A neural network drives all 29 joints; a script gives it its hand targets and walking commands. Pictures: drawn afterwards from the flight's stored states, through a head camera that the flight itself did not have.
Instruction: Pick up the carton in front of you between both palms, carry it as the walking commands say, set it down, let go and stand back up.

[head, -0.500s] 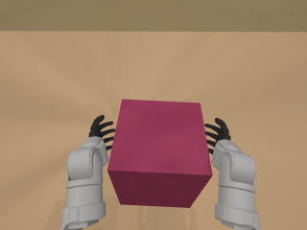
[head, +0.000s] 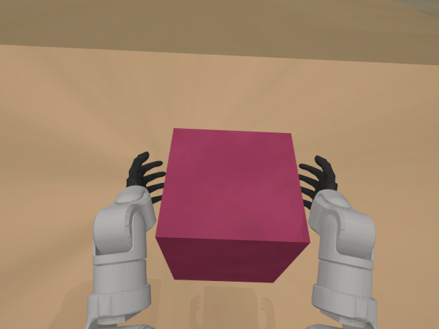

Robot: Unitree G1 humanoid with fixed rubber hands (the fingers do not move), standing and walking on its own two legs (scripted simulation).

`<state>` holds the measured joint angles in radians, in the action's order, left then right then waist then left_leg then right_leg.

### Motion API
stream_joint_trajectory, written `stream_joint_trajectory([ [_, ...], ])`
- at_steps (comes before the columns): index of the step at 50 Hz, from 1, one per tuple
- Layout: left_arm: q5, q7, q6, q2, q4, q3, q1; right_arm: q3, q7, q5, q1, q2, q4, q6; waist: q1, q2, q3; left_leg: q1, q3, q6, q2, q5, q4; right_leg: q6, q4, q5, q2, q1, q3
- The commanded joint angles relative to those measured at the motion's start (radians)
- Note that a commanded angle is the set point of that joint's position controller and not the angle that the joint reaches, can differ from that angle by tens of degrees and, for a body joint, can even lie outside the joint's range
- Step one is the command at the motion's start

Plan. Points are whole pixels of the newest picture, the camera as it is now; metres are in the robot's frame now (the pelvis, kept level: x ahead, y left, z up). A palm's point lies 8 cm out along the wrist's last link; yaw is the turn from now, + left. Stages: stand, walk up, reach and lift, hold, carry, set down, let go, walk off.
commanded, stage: carry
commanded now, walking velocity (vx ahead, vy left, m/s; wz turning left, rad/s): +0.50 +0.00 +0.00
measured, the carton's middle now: (227, 212) +0.34 +0.00 +0.07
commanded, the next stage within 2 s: none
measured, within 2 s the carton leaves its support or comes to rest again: neither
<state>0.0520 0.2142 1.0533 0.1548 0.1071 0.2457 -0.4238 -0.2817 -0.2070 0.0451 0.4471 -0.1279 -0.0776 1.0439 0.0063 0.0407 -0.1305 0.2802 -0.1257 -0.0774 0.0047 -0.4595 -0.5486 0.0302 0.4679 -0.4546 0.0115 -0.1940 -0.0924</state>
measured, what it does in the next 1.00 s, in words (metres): climbs: right foot 0.03 m higher, then left foot 0.04 m higher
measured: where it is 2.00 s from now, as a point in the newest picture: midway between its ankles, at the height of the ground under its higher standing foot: (212, 182)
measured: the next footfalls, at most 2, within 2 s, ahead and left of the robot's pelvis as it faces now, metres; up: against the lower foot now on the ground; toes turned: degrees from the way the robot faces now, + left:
right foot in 0.32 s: +0.29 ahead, -0.09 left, +0.04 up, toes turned -5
left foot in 0.72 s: +0.55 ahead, +0.13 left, +0.08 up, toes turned +8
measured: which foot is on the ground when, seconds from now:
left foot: down 0.00-0.36, up 0.38-0.70, down 0.72-1.00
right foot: down 0.00-0.00, up 0.02-0.30, down 0.32-0.74, up 0.76-1.00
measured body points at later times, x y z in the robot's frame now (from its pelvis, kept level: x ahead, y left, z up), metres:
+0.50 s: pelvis +0.22 -0.02 +0.03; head +0.26 +0.00 +0.47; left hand +0.53 +0.19 +0.12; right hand +0.59 -0.12 +0.13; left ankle +0.15 +0.08 -0.58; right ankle +0.24 -0.08 -0.70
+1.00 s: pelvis +0.52 +0.04 +0.08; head +0.55 +0.04 +0.52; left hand +0.88 +0.17 +0.20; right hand +0.86 -0.15 +0.21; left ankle +0.51 +0.12 -0.66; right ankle +0.60 -0.07 -0.59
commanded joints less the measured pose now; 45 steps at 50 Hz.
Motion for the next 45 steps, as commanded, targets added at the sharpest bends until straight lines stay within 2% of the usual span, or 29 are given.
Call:
stream_joint_trajectory([
  [1,-0.152,0.032,0.022,0.568,0.035,-0.506,-0.597,0.541,-0.023,-0.174,0.532,-0.563,-0.078,0.022,-0.095,-0.233,-0.121,-0.473,0.649,-0.237,0.367,0.075,0.283,0.012,0.605,-0.195,0.005,-0.695,0.044],
  [3,-0.164,0.024,0.02,0.605,0.053,-0.493,-0.602,0.584,-0.01,-0.221,0.6,-0.61,-0.131,0.024,-0.097,-0.113,-0.151,-0.473,0.531,-0.192,0.33,0.156,0.264,0.006,0.623,-0.155,0.043,-0.696,0.044],
  [5,-0.158,0.018,0.018,0.616,0.039,-0.472,-0.581,0.631,-0.001,-0.257,0.656,-0.646,-0.182,0.021,-0.097,-0.062,-0.161,-0.453,0.437,-0.164,0.302,0.183,0.276,0.001,0.576,-0.129,0.046,-0.664,0.015],
  [6,-0.141,0.018,0.017,0.613,0.018,-0.458,-0.56,0.645,0.002,-0.263,0.659,-0.654,-0.186,0.02,-0.094,-0.061,-0.158,-0.437,0.394,-0.155,0.286,0.212,0.279,-0.001,0.544,-0.085,0.046,-0.647,-0.001],
  [9,-0.11,0.018,0.012,0.604,0.025,-0.45,-0.55,0.65,0.01,-0.256,0.649,-0.66,-0.179,0.014,-0.069,-0.145,-0.161,-0.36,0.269,-0.124,0.23,0.305,0.292,0.002,0.387,0.026,0.015,-0.515,-0.067],
  [10,-0.113,0.016,0.013,0.606,0.043,-0.459,-0.564,0.652,0.014,-0.258,0.653,-0.666,-0.18,0.013,-0.048,-0.175,-0.163,-0.314,0.236,-0.114,0.225,0.383,0.285,0.009,0.348,0.045,-0.002,-0.433,-0.093],
  [12,-0.132,0.012,0.013,0.612,0.069,-0.484,-0.578,0.65,0.019,-0.256,0.637,-0.664,-0.181,0.012,0.037,-0.219,-0.213,-0.17,0.133,-0.075,0.211,0.661,0.147,0.024,0.268,0.081,-0.077,-0.126,-0.162],
  [13,-0.145,0.009,0.012,0.617,0.075,-0.495,-0.591,0.648,0.019,-0.25,0.618,-0.661,-0.179,0.014,0.088,-0.181,-0.269,-0.09,0.059,-0.039,0.188,0.793,-0.022,0.037,0.188,0.121,-0.107,0.085,-0.193],
  [14,-0.157,0.008,0.01,0.612,0.073,-0.505,-0.575,0.638,0.015,-0.232,0.609,-0.647,-0.176,0.018,0.15,-0.061,-0.352,0.073,-0.007,0.011,0.121,0.709,-0.281,0.074,0.119,0.088,-0.048,0.352,-0.065],
  [15,-0.16,0.01,0.005,0.587,0.083,-0.509,-0.576,0.62,0.01,-0.21,0.581,-0.641,-0.171,0.024,0.164,0.214,-0.396,0.302,0.012,0.058,-0.002,0.314,-0.61,0.188,-0.079,-0.148,0.211,0.488,0.447],
  [16,-0.173,0.008,0.001,0.604,0.107,-0.535,-0.587,0.599,0.002,-0.19,0.551,-0.64,-0.168,0.023,0.119,0.298,-0.39,0.49,0.103,0.048,-0.097,-0.064,-0.844,0.294,-0.212,0.028,0.334,0.523,0.787],
  [17,-0.197,0.001,0.005,0.63,0.133,-0.562,-0.59,0.558,-0.007,-0.167,0.505,-0.623,-0.127,0.026,0.099,0.112,-0.351,0.53,0.179,0.027,-0.03,-0.057,-0.958,0.3,-0.124,0.253,0.319,0.473,0.716],
  [19,-0.256,-0.02,-0.003,0.693,0.216,-0.635,-0.652,0.516,-0.004,-0.147,0.479,-0.657,-0.128,0.007,0.098,-0.065,-0.31,0.582,0.184,0.01,0.031,-0.051,-0.97,0.258,-0.045,0.458,0.289,0.385,0.563],
  [21,-0.332,-0.042,-0.012,0.738,0.287,-0.723,-0.743,0.482,-0.004,-0.118,0.49,-0.65,-0.157,-0.01,0.075,-0.075,-0.327,0.55,0.172,0.004,0.062,-0.016,-0.865,0.213,-0.078,0.307,0.279,0.349,0.456],
  [23,-0.374,-0.054,-0.013,0.729,0.293,-0.744,-0.757,0.474,-0.008,-0.096,0.509,-0.62,-0.19,-0.022,0.082,-0.023,-0.298,0.557,0.118,0.015,0.072,0.006,-0.754,0.2,-0.121,0.258,0.27,0.295,0.374],
  [26,-0.391,-0.054,-0.007,0.69,0.267,-0.73,-0.721,0.499,-0.018,-0.081,0.509,-0.576,-0.218,-0.014,0.085,0.019,-0.248,0.575,0.083,0.024,0.085,0.042,-0.581,0.215,-0.171,0.278,0.263,0.297,0.322],
  [28,-0.363,-0.047,0.007,0.643,0.224,-0.692,-0.656,0.521,-0.022,-0.094,0.523,-0.541,-0.229,0.002,0.08,0.059,-0.214,0.463,0.054,0.026,0.071,0.109,-0.368,0.191,-0.2,0.315,0.225,0.225,0.222],
  [30,-0.319,-0.037,0.027,0.608,0.163,-0.646,-0.589,0.543,-0.018,-0.117,0.537,-0.52,-0.236,0.024,0.069,0.125,-0.184,0.306,-0.032,0.012,0.022,0.194,-0.204,0.157,-0.205,0.414,0.201,0.149,0.122],
  [31,-0.294,-0.031,0.037,0.598,0.136,-0.624,-0.56,0.552,-0.014,-0.131,0.54,-0.516,-0.232,0.036,0.038,0.161,-0.202,0.207,-0.082,0.004,-0.015,0.196,-0.169,0.142,-0.152,0.57,0.203,0.142,0.085],
  [32,-0.269,-0.025,0.047,0.589,0.116,-0.601,-0.541,0.557,-0.009,-0.145,0.528,-0.518,-0.214,0.048,-0.018,0.175,-0.248,0.062,-0.142,-0.001,-0.065,0.19,-0.128,0.116,-0.022,0.764,0.193,0.128,0.023],
  [33,-0.24,-0.017,0.058,0.576,0.098,-0.576,-0.526,0.556,-0.006,-0.155,0.496,-0.521,-0.175,0.059,-0.097,0.119,-0.322,-0.15,-0.173,-0.019,-0.115,0.16,-0.074,0.076,0.202,0.929,0.148,0.079,-0.057],
  [34,-0.205,-0.007,0.067,0.552,0.074,-0.546,-0.52,0.562,-0.002,-0.165,0.492,-0.534,-0.149,0.07,-0.162,0.014,-0.38,-0.397,0.005,-0.056,-0.01,0.081,-0.033,0.037,0.473,0.753,0.118,-0.133,-0.062],
  [35,-0.176,0.0,0.074,0.559,0.079,-0.517,-0.508,0.577,-0.002,-0.184,0.523,-0.528,-0.141,0.072,-0.129,-0.328,-0.406,-0.521,0.574,-0.189,0.268,0.077,0.126,-0.021,0.752,0.147,-0.033,-0.404,-0.037],
  [36,-0.164,0.004,0.078,0.56,0.094,-0.497,-0.534,0.582,0.001,-0.197,0.537,-0.572,-0.129,0.074,-0.106,-0.362,-0.408,-0.576,0.828,-0.281,0.33,0.337,0.207,-0.018,0.99,-0.028,-0.112,-0.592,0.064],
  [37,-0.145,0.012,0.077,0.571,0.087,-0.457,-0.565,0.609,0.011,-0.229,0.594,-0.63,-0.141,0.078,-0.093,-0.216,-0.388,-0.56,0.771,-0.29,0.344,0.506,0.143,0.007,1.112,-0.041,-0.045,-0.68,0.142],
  [38,-0.132,0.01,0.066,0.601,0.103,-0.438,-0.582,0.641,0.028,-0.26,0.665,-0.696,-0.177,0.073,-0.103,-0.074,-0.362,-0.487,0.667,-0.263,0.301,0.518,0.095,0.022,1.095,-0.057,-0.005,-0.698,0.15],
  [39,-0.12,0.007,0.056,0.62,0.102,-0.437,-0.615,0.665,0.041,-0.289,0.71,-0.742,-0.181,0.067,-0.095,-0.015,-0.321,-0.418,0.573,-0.213,0.277,0.491,0.092,0.018,1.051,-0.03,0.018,-0.686,0.153],
  [41,-0.103,0.003,0.033,0.651,0.129,-0.431,-0.625,0.723,0.059,-0.351,0.792,-0.818,-0.222,0.042,-0.072,-0.025,-0.302,-0.331,0.48,-0.152,0.273,0.28,0.161,0.018,0.892,0.025,0.066,-0.629,0.137],
  [45,-0.092,-0.001,0.016,0.624,0.132,-0.467,-0.625,0.727,0.063,-0.35,0.745,-0.772,-0.214,0.029,-0.076,-0.134,-0.278,-0.298,0.343,-0.155,0.265,0.266,0.225,0.021,0.607,0.091,0.069,-0.557,0.063],
])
